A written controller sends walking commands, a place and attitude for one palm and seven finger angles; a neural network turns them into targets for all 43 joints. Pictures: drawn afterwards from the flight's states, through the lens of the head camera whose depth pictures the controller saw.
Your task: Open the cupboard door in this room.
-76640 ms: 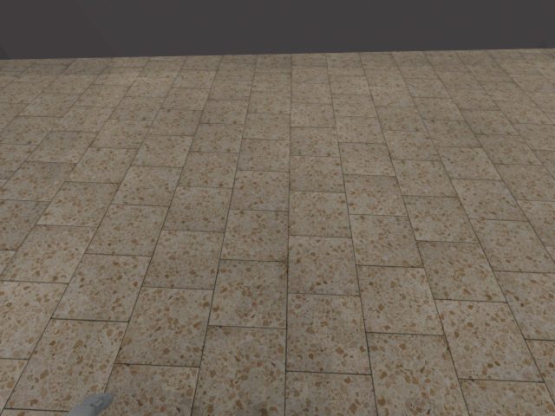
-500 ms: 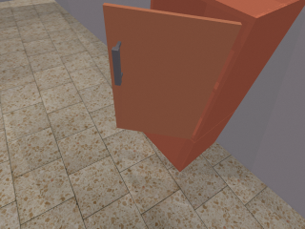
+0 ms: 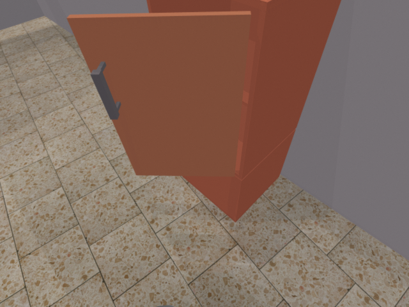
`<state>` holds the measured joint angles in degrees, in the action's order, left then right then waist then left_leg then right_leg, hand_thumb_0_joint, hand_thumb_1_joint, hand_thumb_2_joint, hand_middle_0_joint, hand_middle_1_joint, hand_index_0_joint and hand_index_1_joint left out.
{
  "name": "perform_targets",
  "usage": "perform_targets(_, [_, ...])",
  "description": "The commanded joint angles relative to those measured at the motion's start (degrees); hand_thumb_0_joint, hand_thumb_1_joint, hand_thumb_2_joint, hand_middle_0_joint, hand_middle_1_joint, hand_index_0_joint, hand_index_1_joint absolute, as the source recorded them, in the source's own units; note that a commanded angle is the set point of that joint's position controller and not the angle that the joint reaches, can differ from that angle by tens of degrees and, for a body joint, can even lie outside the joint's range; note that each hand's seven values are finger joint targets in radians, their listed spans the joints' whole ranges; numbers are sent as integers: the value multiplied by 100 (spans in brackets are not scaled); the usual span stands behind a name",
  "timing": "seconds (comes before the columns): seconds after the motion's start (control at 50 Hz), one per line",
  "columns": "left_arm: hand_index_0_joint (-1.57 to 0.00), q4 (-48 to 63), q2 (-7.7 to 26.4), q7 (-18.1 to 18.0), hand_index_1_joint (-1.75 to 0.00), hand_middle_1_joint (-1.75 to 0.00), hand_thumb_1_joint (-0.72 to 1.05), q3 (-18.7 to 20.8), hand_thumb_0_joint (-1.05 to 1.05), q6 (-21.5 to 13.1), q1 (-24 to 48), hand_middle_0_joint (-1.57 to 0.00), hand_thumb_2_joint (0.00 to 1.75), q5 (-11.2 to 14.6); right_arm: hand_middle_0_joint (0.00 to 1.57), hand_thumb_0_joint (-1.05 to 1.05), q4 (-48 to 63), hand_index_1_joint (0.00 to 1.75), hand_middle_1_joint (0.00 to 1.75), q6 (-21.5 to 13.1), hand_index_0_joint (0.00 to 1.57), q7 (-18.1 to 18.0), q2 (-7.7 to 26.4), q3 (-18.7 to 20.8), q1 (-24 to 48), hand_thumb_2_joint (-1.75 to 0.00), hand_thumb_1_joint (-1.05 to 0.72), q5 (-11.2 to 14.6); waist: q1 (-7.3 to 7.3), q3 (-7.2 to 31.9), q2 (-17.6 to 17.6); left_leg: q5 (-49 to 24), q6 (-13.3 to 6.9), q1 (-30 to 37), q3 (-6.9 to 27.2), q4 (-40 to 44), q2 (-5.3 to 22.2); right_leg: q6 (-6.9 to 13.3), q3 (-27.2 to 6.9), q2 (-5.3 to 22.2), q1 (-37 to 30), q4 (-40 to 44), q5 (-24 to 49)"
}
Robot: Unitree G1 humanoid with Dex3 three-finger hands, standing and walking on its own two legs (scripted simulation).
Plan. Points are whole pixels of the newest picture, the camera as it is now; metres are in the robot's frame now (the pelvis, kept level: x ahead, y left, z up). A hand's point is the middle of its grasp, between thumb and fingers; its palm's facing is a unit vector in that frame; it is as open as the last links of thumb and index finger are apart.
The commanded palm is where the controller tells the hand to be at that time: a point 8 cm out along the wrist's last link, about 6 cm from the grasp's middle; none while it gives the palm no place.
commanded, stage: come to a stop and stand still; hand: left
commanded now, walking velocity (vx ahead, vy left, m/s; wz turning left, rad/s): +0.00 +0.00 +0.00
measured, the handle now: (108, 91) +0.60 +0.26 +0.09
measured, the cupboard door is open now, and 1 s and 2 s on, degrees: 43 43 43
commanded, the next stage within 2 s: look again from close up in 0.42 s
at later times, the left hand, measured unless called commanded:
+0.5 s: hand out of the picture -0.02 +0.14 -0.17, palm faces +0.05 -0.98 -0.17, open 7.3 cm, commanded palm none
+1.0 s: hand out of the picture +0.02 +0.18 -0.17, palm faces +0.01 -0.98 -0.22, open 7.4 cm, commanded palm none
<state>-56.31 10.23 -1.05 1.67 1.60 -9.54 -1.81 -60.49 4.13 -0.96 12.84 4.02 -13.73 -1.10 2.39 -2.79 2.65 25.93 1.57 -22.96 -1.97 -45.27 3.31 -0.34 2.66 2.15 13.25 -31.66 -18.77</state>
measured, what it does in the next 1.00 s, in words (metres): steps on the spot: left foot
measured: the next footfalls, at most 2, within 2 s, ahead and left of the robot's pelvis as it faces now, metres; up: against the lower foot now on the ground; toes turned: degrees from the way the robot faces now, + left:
left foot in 0.16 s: +0.02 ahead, +0.10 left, +0.00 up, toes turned +3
right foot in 1.80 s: +0.13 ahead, -0.08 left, +0.00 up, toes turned -3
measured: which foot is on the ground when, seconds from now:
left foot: up 0.00-0.14, down 0.16-1.00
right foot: down 0.00-1.00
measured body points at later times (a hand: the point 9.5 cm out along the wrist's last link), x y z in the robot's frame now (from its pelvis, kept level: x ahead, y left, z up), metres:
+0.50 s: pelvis +0.00 -0.03 +0.01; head +0.00 -0.02 +0.46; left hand -0.02 +0.19 -0.15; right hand +0.01 -0.25 -0.15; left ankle -0.02 +0.10 -0.73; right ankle -0.02 -0.12 -0.73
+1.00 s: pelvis -0.01 +0.00 +0.00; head +0.00 -0.01 +0.45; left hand +0.02 +0.23 -0.15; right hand -0.01 -0.22 -0.16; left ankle -0.02 +0.10 -0.73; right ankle -0.02 -0.12 -0.73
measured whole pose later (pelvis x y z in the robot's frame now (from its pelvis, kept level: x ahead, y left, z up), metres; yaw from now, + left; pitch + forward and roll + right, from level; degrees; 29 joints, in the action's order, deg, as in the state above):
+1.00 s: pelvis -0.01 +0.00 +0.00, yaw +0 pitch -1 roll +0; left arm -62.0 9.6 -1.8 -0.3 -1.0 -14.7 -0.8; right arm -63.2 -1.1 -1.3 8.7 -1.3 -16.8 -1.2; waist 0.4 -1.5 0.4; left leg 16.7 -1.5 -9.3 -3.9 -27.3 -0.5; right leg -0.3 2.7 2.0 10.6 -28.8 -16.8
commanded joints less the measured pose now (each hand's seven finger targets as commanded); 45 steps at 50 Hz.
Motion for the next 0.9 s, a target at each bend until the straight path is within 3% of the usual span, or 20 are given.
perform_targets(0.0, [-20,201,826,-88,-30,-30,90,125,0,-210,0,-20,90,63,20,0,256,30,30,-176,20,2,123,-12,-136,-90,-90,51,-103,169,-1624,63,60,85,23,-388,-86,863,-732,1149,-115,1251,2911])
perform_targets(0.04, [-20,102,816,-93,-30,-30,90,130,0,-211,-132,-20,90,69,20,0,165,30,30,-210,20,-1,9,-48,-161,-90,-90,74,-147,170,-1290,-155,81,428,-89,482,-145,834,-685,1045,-261,1157,2797])
perform_targets(0.08, [-20,-46,771,-96,-30,-30,90,128,0,-223,-267,-20,90,116,20,0,34,30,30,-279,20,-37,-60,-100,-323,-90,-90,58,-112,236,-907,-940,56,1036,-55,1791,-189,689,-785,983,-264,843,2625])
perform_targets(0.1, [-20,-92,676,-84,-30,-30,90,95,0,-226,-301,-20,90,165,20,0,-51,30,30,-336,20,-50,-5,-118,-427,-90,-90,51,-104,303,-597,-1758,-27,1456,151,2262,-58,492,-712,816,-84,696,2231])
perform_targets(0.12, [-20,-116,505,-64,-30,-30,90,55,0,-226,-456,-20,90,206,20,0,-77,30,30,-422,20,-82,188,-117,-428,-90,-90,21,-204,438,71,-2696,-212,1651,633,2328,442,260,-557,490,3,590,1855])
perform_targets(0.14, [-20,-166,406,-62,-30,-30,90,23,0,-215,-556,-20,90,210,20,0,-69,30,30,-443,20,-116,319,-110,-304,-90,-90,23,-304,498,286,-2961,-381,1487,815,2274,719,149,-438,313,-220,711,1404])
perform_targets(0.16, [-20,-179,389,-79,-30,-30,90,26,0,-189,-521,-20,90,190,20,0,-55,30,30,-410,20,-123,387,-120,-198,-90,-90,12,-312,331,74,-2463,-377,1193,691,2293,720,120,-435,286,-361,955,1075])
perform_targets(0.18, [-20,-235,427,-65,-30,-30,90,30,0,-179,-462,-20,90,172,20,0,-96,30,30,-413,20,-139,296,-147,-124,-90,-90,11,-297,192,-3,-2339,-310,1153,625,2314,536,139,-473,320,-305,996,1270])
perform_targets(0.2, [-20,-308,449,-59,-30,-30,90,38,0,-163,-389,-20,90,166,20,0,-172,30,30,-421,20,-141,229,-165,-150,-90,-90,19,-263,120,319,-2358,-279,1120,579,2401,469,164,-446,348,-361,955,1358])
perform_targets(0.22, [-20,-345,460,-50,-30,-30,90,32,0,-149,-433,-20,90,172,20,0,-189,30,30,-407,20,-141,207,-181,-169,-90,-90,26,-274,66,430,-1901,-271,1047,567,2581,470,162,-423,307,-406,1020,1017])
perform_targets(0.34, [-20,-577,393,-41,-30,-30,90,-20,0,-228,-588,-20,90,155,20,0,-283,30,30,-415,20,-145,81,-224,-330,-90,-90,39,-224,-28,-436,-1657,-211,1323,364,2617,312,203,-542,389,-325,1432,986])
perform_targets(0.44, [-20,-681,351,-54,-30,-30,90,-49,0,-269,-746,-20,90,155,20,0,-340,30,30,-431,20,-145,71,-259,-414,-90,-90,40,-213,-89,-532,-1741,-198,1448,301,2631,283,211,-539,424,-282,1539,1017])
perform_targets(0.48, [-20,-718,353,-58,-30,-30,90,-59,0,-272,-807,-20,90,162,20,0,-377,30,30,-441,20,-148,67,-276,-421,-90,-90,37,-213,-88,-343,-1830,-196,1442,312,2629,273,222,-559,447,-295,1499,1125])
perform_targets(0.5, [-20,-868,478,-315,-30,-30,90,-87,0,-411,-1433,-20,90,52,20,0,46,30,30,-545,20,-48,268,-256,192,-90,-90,98,-497,-365,-227,-1555,-70,921,16,1408,238,-46,-887,779,-103,1307,3158])
perform_targets(0.52, [-20,-585,739,-278,-30,-30,90,-69,0,-466,-1158,-20,90,77,20,0,195,30,30,-473,20,-20,-106,-305,-246,-90,-90,74,-96,39,-314,-741,-120,925,151,1446,23,258,-1141,1013,-216,1358,2326])
perform_targets(0.54, [-20,-526,768,-216,-30,-30,90,-47,0,-490,-991,-20,90,79,20,0,131,30,30,-437,20,1,-142,-321,-250,-90,-90,22,-151,-82,-177,-842,-154,1058,80,1548,15,412,-1044,961,-69,1386,1835])
perform_targets(0.58, [-20,-458,561,-174,-30,-30,90,-73,0,-499,-868,-20,90,97,20,0,130,30,30,-514,20,9,-48,-339,-595,-90,-90,9,-26,201,-315,-1346,-206,1206,192,1752,79,443,-731,642,50,1200,875])
perform_targets(0.66, [-20,-441,380,-134,-30,-30,90,-108,0,-428,-960,-20,90,119,20,0,149,30,30,-636,20,-46,84,-382,-569,-90,-90,7,-190,197,105,-2281,-342,1067,414,2064,291,320,-423,339,-273,664,1288])
perform_targets(0.76, [-20,-459,370,-122,-30,-30,90,-120,0,-363,-972,-20,90,129,20,0,106,30,30,-649,20,-85,164,-405,-565,-90,-90,19,-253,-98,-409,-2224,-388,949,452,2244,281,258,-392,343,-262,622,1282])
perform_targets(0.88, [-20,-427,448,-115,-30,-30,90,-109,0,-315,-928,-20,90,133,20,0,-12,30,30,-636,20,-79,178,-412,-547,-90,-90,17,-287,-276,-391,-1874,-404,893,453,2442,256,228,-424,362,-192,736,976])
